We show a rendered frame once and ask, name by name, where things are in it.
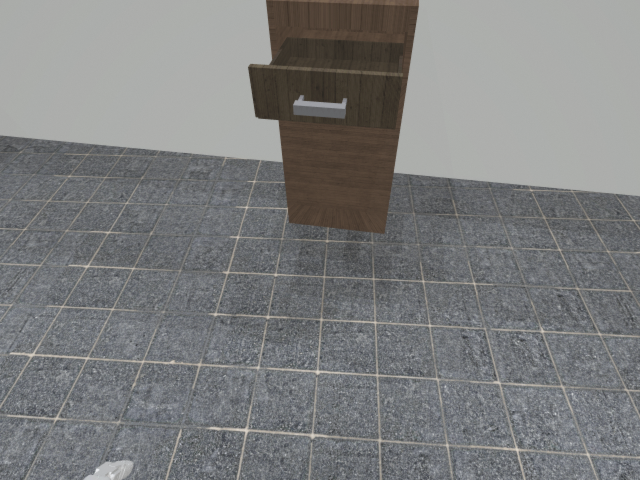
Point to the left robot hand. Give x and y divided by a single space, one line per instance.
112 471

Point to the cabinet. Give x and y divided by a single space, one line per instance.
341 176

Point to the drawer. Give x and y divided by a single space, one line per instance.
369 74

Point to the handle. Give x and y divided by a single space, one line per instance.
319 109

